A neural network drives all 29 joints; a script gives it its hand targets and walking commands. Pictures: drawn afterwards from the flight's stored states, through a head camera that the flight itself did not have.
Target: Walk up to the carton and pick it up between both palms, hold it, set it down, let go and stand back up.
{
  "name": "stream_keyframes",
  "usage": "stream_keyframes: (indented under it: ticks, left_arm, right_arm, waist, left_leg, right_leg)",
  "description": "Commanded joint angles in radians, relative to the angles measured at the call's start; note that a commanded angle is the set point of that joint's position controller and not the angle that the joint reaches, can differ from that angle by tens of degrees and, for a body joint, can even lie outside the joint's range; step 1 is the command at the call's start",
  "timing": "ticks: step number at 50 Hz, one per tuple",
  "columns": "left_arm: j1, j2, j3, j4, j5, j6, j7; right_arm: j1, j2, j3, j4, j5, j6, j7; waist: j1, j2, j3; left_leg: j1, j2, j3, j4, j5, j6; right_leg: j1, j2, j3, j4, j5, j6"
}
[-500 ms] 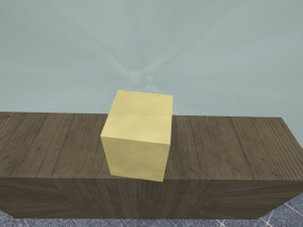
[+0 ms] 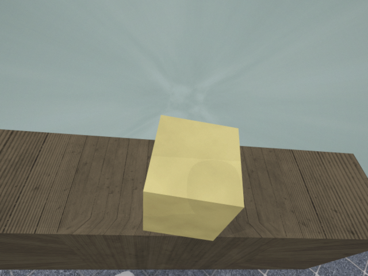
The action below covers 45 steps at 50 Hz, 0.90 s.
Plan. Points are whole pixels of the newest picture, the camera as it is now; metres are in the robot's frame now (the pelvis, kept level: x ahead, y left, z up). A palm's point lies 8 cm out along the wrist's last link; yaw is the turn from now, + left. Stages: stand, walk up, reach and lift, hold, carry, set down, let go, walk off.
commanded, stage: walk up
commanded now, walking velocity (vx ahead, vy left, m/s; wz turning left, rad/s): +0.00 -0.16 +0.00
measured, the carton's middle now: (188, 181) +0.37 -0.01 -0.07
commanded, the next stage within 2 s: none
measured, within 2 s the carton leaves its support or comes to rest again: neither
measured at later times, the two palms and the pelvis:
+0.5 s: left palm out of the picture +0.05 +0.14 -0.10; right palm out of the picture +0.01 -0.32 -0.15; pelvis +0.02 -0.09 +0.02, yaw -1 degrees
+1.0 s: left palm out of the picture +0.01 +0.11 -0.13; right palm out of the picture +0.00 -0.30 -0.13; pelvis +0.01 -0.10 +0.02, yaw +0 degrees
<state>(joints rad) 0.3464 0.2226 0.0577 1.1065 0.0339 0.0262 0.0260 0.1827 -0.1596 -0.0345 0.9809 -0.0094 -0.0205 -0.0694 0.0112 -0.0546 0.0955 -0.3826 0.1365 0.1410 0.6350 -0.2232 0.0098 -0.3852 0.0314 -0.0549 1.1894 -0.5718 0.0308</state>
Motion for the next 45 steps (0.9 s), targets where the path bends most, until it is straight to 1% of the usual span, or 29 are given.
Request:
stream_keyframes:
  ticks: [1,2,4,7,10,14,15,16,17,18,19,20,21,22,23,24,26,27,29,31,33,34,35,36,37,38,39,40,45]
  left_arm:
    - [0.088,-0.033,0.004,-0.058,0.007,0.03,-0.018]
    - [0.107,-0.032,0.003,-0.058,0.003,0.036,-0.021]
    - [0.058,0.013,0.014,-0.089,-0.003,0.044,-0.028]
    - [-0.023,0.035,0.018,-0.139,-0.002,0.052,-0.043]
    - [-0.104,0.032,0.009,-0.18,-0.002,0.055,-0.051]
    - [-0.129,0.053,0.01,-0.203,-0.013,0.047,-0.046]
    - [-0.072,-0.021,-0.011,-0.197,-0.028,0.012,-0.043]
    - [-0.029,0.001,-0.005,-0.16,-0.029,-0.014,-0.033]
    - [0.045,0.036,0.0,-0.118,-0.018,-0.038,-0.023]
    - [0.07,0.117,0.004,-0.123,-0.01,-0.049,-0.014]
    - [-0.008,0.179,0.006,-0.142,-0.013,-0.044,-0.004]
    - [-0.117,0.171,0.012,-0.168,-0.004,-0.042,-0.004]
    - [-0.202,0.092,-0.011,-0.188,0.001,-0.049,-0.011]
    - [-0.241,0.053,-0.027,-0.202,0.003,-0.057,-0.011]
    - [-0.22,0.054,-0.029,-0.198,-0.006,-0.066,-0.005]
    - [-0.167,0.047,-0.03,-0.18,-0.022,-0.074,-0.001]
    - [-0.07,0.01,-0.044,-0.136,-0.034,-0.087,0.003]
    - [-0.052,-0.001,-0.05,-0.123,-0.031,-0.091,0.006]
    - [-0.06,0.006,-0.051,-0.114,-0.023,-0.089,0.016]
    - [-0.056,0.017,-0.047,-0.104,-0.014,-0.078,0.021]
    - [-0.045,0.021,-0.043,-0.09,-0.012,-0.066,0.023]
    - [-0.057,0.028,-0.039,-0.087,-0.019,-0.061,0.022]
    - [-0.064,0.029,-0.035,-0.087,-0.028,-0.06,0.018]
    - [-0.047,0.014,-0.036,-0.087,-0.034,-0.062,0.014]
    - [0.01,-0.017,-0.037,-0.078,-0.039,-0.059,0.009]
    - [0.01,-0.054,-0.049,-0.058,-0.036,-0.054,0.013]
    - [-0.023,-0.011,-0.04,-0.055,-0.033,-0.05,0.016]
    - [-0.031,0.025,-0.028,-0.052,-0.032,-0.047,0.016]
    - [-0.024,-0.013,-0.039,-0.018,-0.022,-0.041,0.007]
  right_arm:
    - [0.118,-0.157,-0.031,-0.018,-0.026,0.022,0.001]
    - [0.094,-0.168,-0.033,-0.031,-0.024,0.016,0.008]
    - [0.102,-0.162,-0.027,-0.032,-0.032,0.008,0.021]
    - [0.106,-0.182,-0.033,-0.028,-0.04,0.007,0.026]
    - [0.122,-0.224,-0.051,-0.027,-0.036,0.014,0.025]
    - [0.132,-0.274,-0.08,-0.035,-0.041,0.032,0.025]
    - [0.131,-0.17,-0.042,0.0,-0.006,0.039,0.037]
    - [0.146,-0.153,-0.047,0.008,-0.008,0.044,0.044]
    - [0.184,-0.126,-0.043,0.016,-0.019,0.044,0.052]
    - [0.21,-0.043,-0.021,-0.005,-0.023,0.051,0.054]
    - [0.195,-0.05,-0.027,-0.021,-0.011,0.067,0.044]
    - [0.163,-0.091,-0.028,-0.032,-0.005,0.082,0.049]
    - [0.154,-0.105,-0.032,-0.009,-0.003,0.087,0.061]
    - [0.194,-0.095,-0.036,0.029,-0.004,0.084,0.07]
    - [0.239,-0.098,-0.039,0.056,-0.011,0.081,0.07]
    - [0.252,-0.096,-0.038,0.072,-0.018,0.079,0.063]
    - [0.228,-0.085,-0.034,0.08,-0.017,0.07,0.052]
    - [0.212,-0.082,-0.031,0.077,-0.01,0.067,0.048]
    - [0.177,-0.066,-0.021,0.072,0.0,0.066,0.04]
    - [0.131,-0.057,-0.011,0.063,0.006,0.062,0.028]
    - [0.149,-0.054,-0.003,0.076,0.01,0.057,0.019]
    - [0.195,-0.043,0.004,0.098,0.008,0.049,0.017]
    - [0.237,-0.047,0.007,0.124,0.004,0.039,0.014]
    - [0.251,-0.074,0.005,0.135,-0.006,0.031,0.013]
    - [0.205,-0.109,0.001,0.135,-0.001,0.027,0.017]
    - [0.15,-0.079,0.007,0.139,0.005,0.026,0.026]
    - [0.148,-0.034,0.018,0.136,-0.003,0.022,0.032]
    - [0.161,-0.011,0.028,0.135,-0.01,0.018,0.032]
    - [0.172,-0.043,0.024,0.151,0.003,0.013,0.023]
  waist:
    - [-0.009,0.248,-0.045]
    - [0.01,0.258,-0.059]
    - [0.011,0.28,-0.063]
    - [0.006,0.305,-0.039]
    - [-0.021,0.323,-0.031]
    - [-0.054,0.312,-0.079]
    - [0.017,0.341,-0.16]
    - [0.029,0.216,-0.159]
    - [0.026,0.025,-0.161]
    - [0.006,-0.24,-0.124]
    - [-0.013,-0.297,-0.081]
    - [-0.021,-0.376,-0.029]
    - [-0.046,-0.331,0.036]
    - [-0.083,-0.277,0.029]
    - [-0.097,-0.245,-0.024]
    - [-0.088,-0.186,-0.068]
    - [-0.065,-0.117,-0.126]
    - [-0.06,-0.108,-0.142]
    - [-0.052,-0.102,-0.137]
    - [-0.025,-0.111,-0.11]
    - [-0.026,-0.102,-0.099]
    - [-0.051,-0.072,-0.1]
    - [-0.057,-0.027,-0.115]
    - [-0.035,0.034,-0.125]
    - [0.029,0.127,-0.086]
    - [0.02,0.226,-0.029]
    - [-0.002,0.227,-0.004]
    - [-0.006,0.207,-0.009]
    - [-0.005,0.102,0.024]
  left_leg:
    - [0.035,0.227,-0.175,-0.342,0.361,0.094]
    - [0.029,0.223,-0.151,-0.337,0.387,0.104]
    - [-0.01,0.205,-0.134,-0.347,0.345,0.108]
    - [-0.023,0.188,-0.133,-0.376,0.127,0.097]
    - [0.022,0.216,-0.191,-0.403,-0.038,0.118]
    - [0.057,0.253,-0.243,-0.384,-0.03,0.127]
    - [0.028,0.085,-0.147,-0.309,-0.083,0.118]
    - [0.023,0.015,-0.07,-0.199,-0.091,0.073]
    - [-0.02,-0.025,-0.023,-0.057,-0.137,0.037]
    - [-0.13,-0.075,-0.025,0.062,-0.352,-0.004]
    - [-0.06,-0.06,-0.119,0.071,-0.332,0.002]
    - [-0.006,-0.054,-0.138,0.12,-0.311,0.009]
    - [-0.017,-0.071,-0.14,0.167,-0.234,0.018]
    - [-0.071,-0.096,-0.134,0.192,-0.178,0.019]
    - [-0.088,-0.103,-0.131,0.211,-0.153,0.017]
    - [-0.05,-0.101,-0.136,0.221,-0.141,0.014]
    - [0.012,-0.102,-0.142,0.201,-0.144,0.005]
    - [0.02,-0.102,-0.144,0.171,-0.146,-0.001]
    - [0.04,-0.101,-0.144,0.076,-0.162,-0.007]
    - [0.071,-0.107,-0.135,-0.042,-0.19,-0.008]
    - [0.122,-0.105,-0.132,-0.196,-0.13,0.0]
    - [0.2,-0.086,-0.14,-0.319,0.027,0.003]
    - [0.295,-0.057,-0.163,-0.344,0.178,0.004]
    - [0.356,-0.012,-0.212,-0.319,0.284,0.01]
    - [0.326,0.0,-0.226,-0.262,0.359,0.029]
    - [0.222,-0.018,-0.215,-0.273,0.281,0.036]
    - [0.194,-0.03,-0.207,-0.303,0.263,0.029]
    - [0.22,-0.028,-0.2,-0.322,0.263,0.024]
    - [0.211,-0.033,-0.208,-0.345,0.13,0.031]
  right_leg:
    - [-0.094,-0.06,0.061,0.109,0.218,0.018]
    - [-0.083,-0.047,0.049,0.115,0.248,0.021]
    - [-0.068,-0.049,0.046,0.077,0.286,0.019]
    - [-0.078,-0.067,0.043,-0.059,0.32,0.025]
    - [-0.081,-0.093,0.025,-0.244,0.275,0.037]
    - [0.053,-0.106,0.007,-0.495,0.141,0.021]
    - [0.247,-0.079,0.032,-0.691,0.244,-0.016]
    - [0.314,-0.036,-0.012,-0.827,0.374,0.0]
    - [0.364,-0.116,0.072,-0.891,0.408,0.027]
    - [0.317,-0.35,0.359,-0.978,0.419,0.013]
    - [0.084,-0.41,0.381,-0.997,0.349,-0.099]
    - [-0.057,-0.387,0.377,-1.079,0.11,-0.139]
    - [-0.023,-0.309,0.304,-1.086,0.133,-0.122]
    - [0.104,-0.244,0.211,-1.02,0.413,-0.103]
    - [0.196,-0.231,0.147,-0.95,0.714,-0.101]
    - [0.226,-0.233,0.124,-0.915,0.863,-0.103]
    - [0.286,-0.239,0.13,-0.88,0.985,-0.112]
    - [0.315,-0.245,0.132,-0.874,0.986,-0.127]
    - [0.329,-0.256,0.144,-0.873,0.886,-0.165]
    - [0.323,-0.262,0.175,-0.865,0.824,-0.197]
    - [0.332,-0.269,0.204,-0.843,0.835,-0.204]
    - [0.311,-0.262,0.198,-0.828,0.834,-0.183]
    - [0.268,-0.242,0.187,-0.813,0.809,-0.155]
    - [0.22,-0.205,0.164,-0.795,0.738,-0.127]
    - [0.192,-0.143,0.126,-0.839,0.598,-0.113]
    - [0.24,-0.127,0.108,-0.88,0.522,-0.102]
    - [0.277,-0.134,0.115,-0.852,0.536,-0.1]
    - [0.266,-0.134,0.119,-0.834,0.552,-0.105]
    - [0.246,-0.126,0.115,-0.874,0.491,-0.09]
